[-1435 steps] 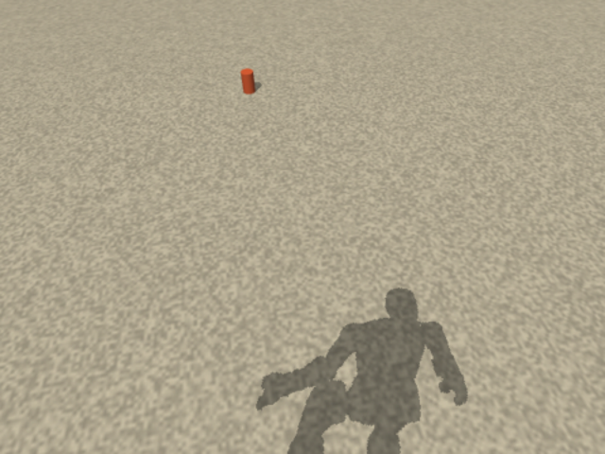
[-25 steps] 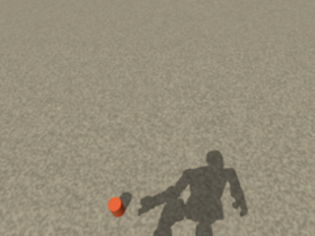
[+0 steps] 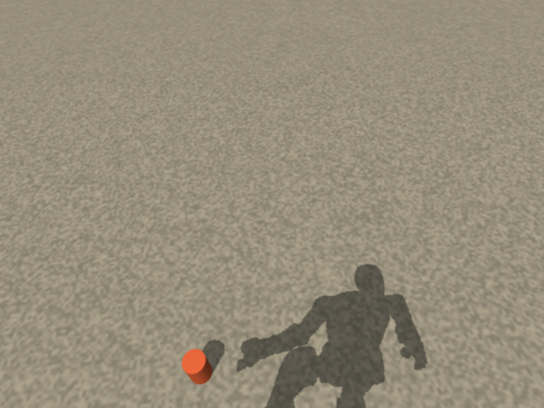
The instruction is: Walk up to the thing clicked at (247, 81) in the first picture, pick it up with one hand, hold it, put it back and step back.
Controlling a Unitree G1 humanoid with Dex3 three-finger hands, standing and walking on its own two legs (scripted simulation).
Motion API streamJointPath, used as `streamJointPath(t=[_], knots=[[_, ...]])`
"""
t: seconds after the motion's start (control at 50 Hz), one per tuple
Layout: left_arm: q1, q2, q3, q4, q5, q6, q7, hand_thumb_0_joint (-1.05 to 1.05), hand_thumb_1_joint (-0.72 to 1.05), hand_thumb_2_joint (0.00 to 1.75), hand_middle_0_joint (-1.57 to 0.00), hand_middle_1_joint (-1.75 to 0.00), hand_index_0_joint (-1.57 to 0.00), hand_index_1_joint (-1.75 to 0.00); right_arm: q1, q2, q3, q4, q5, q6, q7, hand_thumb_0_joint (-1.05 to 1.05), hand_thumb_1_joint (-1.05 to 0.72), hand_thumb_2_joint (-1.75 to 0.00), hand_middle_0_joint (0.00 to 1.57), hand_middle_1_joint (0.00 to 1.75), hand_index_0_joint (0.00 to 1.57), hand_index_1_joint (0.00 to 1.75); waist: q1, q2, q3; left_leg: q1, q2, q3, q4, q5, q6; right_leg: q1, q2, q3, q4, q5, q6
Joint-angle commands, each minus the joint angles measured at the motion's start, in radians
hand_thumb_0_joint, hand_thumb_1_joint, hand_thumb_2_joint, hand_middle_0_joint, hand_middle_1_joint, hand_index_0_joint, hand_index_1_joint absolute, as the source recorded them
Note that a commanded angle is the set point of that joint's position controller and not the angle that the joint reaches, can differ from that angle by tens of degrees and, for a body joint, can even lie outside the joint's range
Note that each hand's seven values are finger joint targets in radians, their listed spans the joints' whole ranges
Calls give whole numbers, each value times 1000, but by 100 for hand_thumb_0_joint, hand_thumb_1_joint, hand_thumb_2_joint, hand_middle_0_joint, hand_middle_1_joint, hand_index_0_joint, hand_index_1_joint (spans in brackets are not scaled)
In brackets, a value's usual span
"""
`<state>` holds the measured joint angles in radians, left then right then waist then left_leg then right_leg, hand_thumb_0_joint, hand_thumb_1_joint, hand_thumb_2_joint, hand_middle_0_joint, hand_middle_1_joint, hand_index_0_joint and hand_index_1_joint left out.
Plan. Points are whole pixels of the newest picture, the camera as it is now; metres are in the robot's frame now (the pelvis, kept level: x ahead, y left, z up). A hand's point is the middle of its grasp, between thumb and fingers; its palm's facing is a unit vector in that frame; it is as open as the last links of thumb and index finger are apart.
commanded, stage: stand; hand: left
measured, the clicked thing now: (197, 367) +0.39 +0.29 -0.72
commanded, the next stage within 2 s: step back in 0.18 s
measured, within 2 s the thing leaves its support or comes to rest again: neither
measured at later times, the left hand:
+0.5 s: hand out of the picture +0.08 +0.31 -0.18, palm faces -0.03 -0.93 -0.37, open 7.4 cm
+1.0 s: hand out of the picture -0.01 +0.30 -0.16, palm faces -0.09 -0.91 -0.40, open 7.4 cm
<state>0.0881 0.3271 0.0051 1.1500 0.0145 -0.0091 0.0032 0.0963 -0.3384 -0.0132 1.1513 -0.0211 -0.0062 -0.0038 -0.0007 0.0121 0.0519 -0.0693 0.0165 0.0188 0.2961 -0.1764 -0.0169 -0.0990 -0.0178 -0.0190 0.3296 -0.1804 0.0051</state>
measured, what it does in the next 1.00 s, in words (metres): walks backwards: left foot, then right foot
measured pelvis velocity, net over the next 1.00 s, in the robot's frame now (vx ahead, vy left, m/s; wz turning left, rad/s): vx -0.12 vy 0.05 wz -0.08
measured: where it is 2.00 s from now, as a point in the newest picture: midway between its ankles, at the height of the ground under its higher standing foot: outside the picture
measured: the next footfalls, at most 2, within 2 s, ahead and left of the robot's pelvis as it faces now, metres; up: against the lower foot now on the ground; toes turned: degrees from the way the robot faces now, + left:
left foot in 0.46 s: -0.03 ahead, +0.13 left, +0.00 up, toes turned -1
right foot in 0.88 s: -0.08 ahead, -0.06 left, +0.00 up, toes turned +0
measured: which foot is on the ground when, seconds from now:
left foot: down 0.00-0.30, up 0.32-0.44, down 0.46-0.92, up 0.94-1.00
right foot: down 0.00-0.46, up 0.48-0.86, down 0.88-1.00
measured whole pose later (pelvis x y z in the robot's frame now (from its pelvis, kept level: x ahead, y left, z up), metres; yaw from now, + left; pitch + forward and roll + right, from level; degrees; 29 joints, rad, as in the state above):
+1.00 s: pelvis -0.12 +0.05 -0.02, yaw -4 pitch -3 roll +1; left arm 0.14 0.36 0.06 0.86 0.03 0.04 0.01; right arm 0.09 -0.36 -0.05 0.90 -0.01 0.05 -0.02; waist 0.01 0.01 0.19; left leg -0.39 -0.09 -0.04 0.95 -0.52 0.02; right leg -0.26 0.03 0.07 0.63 -0.32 -0.04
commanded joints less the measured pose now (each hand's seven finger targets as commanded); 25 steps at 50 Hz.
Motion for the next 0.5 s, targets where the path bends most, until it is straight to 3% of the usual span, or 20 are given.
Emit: streamJointPath(t=[0.0, 0.14, 0.16, 0.2, 0.24, 0.3, 0.32, 0.34, 0.38, 0.4, 0.42, 0.44, 0.46, 0.48], knots=[[-38, 210, 40, -60, -2, -22, 14, 0, 90, 90, -20, -30, -20, -30, -33, -203, -32, -56, 6, -22, -12, 0, -90, -90, 20, 30, 20, 30, 3, -11, -80, 3, 121, -84, -40, 148, 21, 5, -115, 93, -52, 168, -18], [-36, 217, 39, -60, -3, -23, 12, 0, 90, 90, -20, -30, -20, -30, -31, -199, -32, -52, 5, -21, -9, 0, -90, -90, 20, 30, 20, 30, 0, -18, -59, -9, 119, -84, -50, 92, 21, -7, -111, 97, -66, 101, -21], [-19, 287, 93, -88, -18, -14, 15, 0, 90, 90, -20, -30, -20, -30, -56, -241, -48, -71, 0, -1, -6, 0, -90, -90, 20, 30, 20, 30, 10, -41, 51, -93, 94, -89, 67, 186, 51, -86, -103, 122, -3, 263, -31], [4, 291, 101, -110, -18, -8, 20, 0, 90, 90, -20, -30, -20, -30, -29, -215, -50, -94, 8, 7, -6, 0, -90, -90, 20, 30, 20, 30, 3, -72, 6, -99, 62, -46, 154, 160, 50, -75, -133, 145, 0, 320, -70], [-5, 312, 113, -147, -15, -4, 21, 0, 90, 90, -20, -30, -20, -30, 6, -205, -52, -112, 13, 16, -5, 0, -90, -90, 20, 30, 20, 30, -6, -112, -57, -112, 9, -15, 278, 72, 42, -75, -203, 217, -13, 353, -138], [-60, 324, 121, -219, 8, 1, 25, 0, 90, 90, -20, -30, -20, -30, 55, -208, -69, -139, 9, 36, 0, 0, -90, -90, 20, 30, 20, 30, -9, -190, -116, -173, -47, -28, 520, -313, 52, -94, -318, 302, 6, 358, -252], [-80, 328, 125, -244, 14, 3, 25, 0, 90, 90, -20, -30, -20, -30, 85, -210, -72, -150, 9, 43, 3, 0, -90, -90, 20, 30, 20, 30, -21, -207, -125, -183, -34, -62, 559, -346, 60, -108, -333, 294, 27, 366, -258], [-106, 318, 124, -261, 15, 5, 26, 0, 90, 90, -20, -30, -20, -30, 107, -208, -72, -158, 14, 43, 5, 0, -90, -90, 20, 30, 20, 30, -37, -217, -126, -176, -15, -79, 535, -338, 70, -125, -319, 263, 55, 366, -241], [-111, 287, 109, -284, 13, 17, 25, 0, 90, 90, -20, -30, -20, -30, 115, -210, -78, -172, 17, 33, 3, 0, -90, -90, 20, 30, 20, 30, -42, -185, -143, -159, -17, -60, 393, -195, 69, -106, -246, 195, 152, 371, -182], [-115, 281, 103, -295, 8, 25, 24, 0, 90, 90, -20, -30, -20, -30, 125, -215, -80, -180, 12, 26, 0, 0, -90, -90, 20, 30, 20, 30, -52, -147, -138, -147, 3, -53, 237, 15, 61, -92, -198, 164, 217, 338, -136], [-104, 248, 95, -308, -6, 35, 21, 0, 90, 90, -20, -30, -20, -30, 111, -256, -90, -188, -4, 19, -6, 0, -90, -90, 20, 30, 20, 30, -43, 14, -122, -129, 88, -147, 123, 278, 59, -143, -98, 99, 327, 224, -80], [-95, 212, 89, -323, -16, 41, 25, 0, 90, 90, -20, -30, -20, -30, 103, -315, -107, -195, -14, 15, -10, 0, -90, -90, 20, 30, 20, 30, -35, 182, -111, -39, 191, -299, 72, 534, 76, -275, 41, 60, 459, -15, -44], [-80, 202, 91, -317, -16, 51, 31, 0, 90, 90, -20, -30, -20, -30, 110, -328, -111, -200, -21, 13, -13, 0, -90, -90, 20, 30, 20, 30, -28, 180, -97, 36, 249, -377, 79, 635, 126, -391, 123, 119, 550, -375, -40], [-31, 206, 87, -313, -8, 58, 35, 0, 90, 90, -20, -30, -20, -30, 106, -317, -109, -212, -17, 12, -18, 0, -90, -90, 20, 30, 20, 30, -14, 109, -112, 58, 255, -321, 144, 755, 152, -400, 110, 161, 634, -415, -41]])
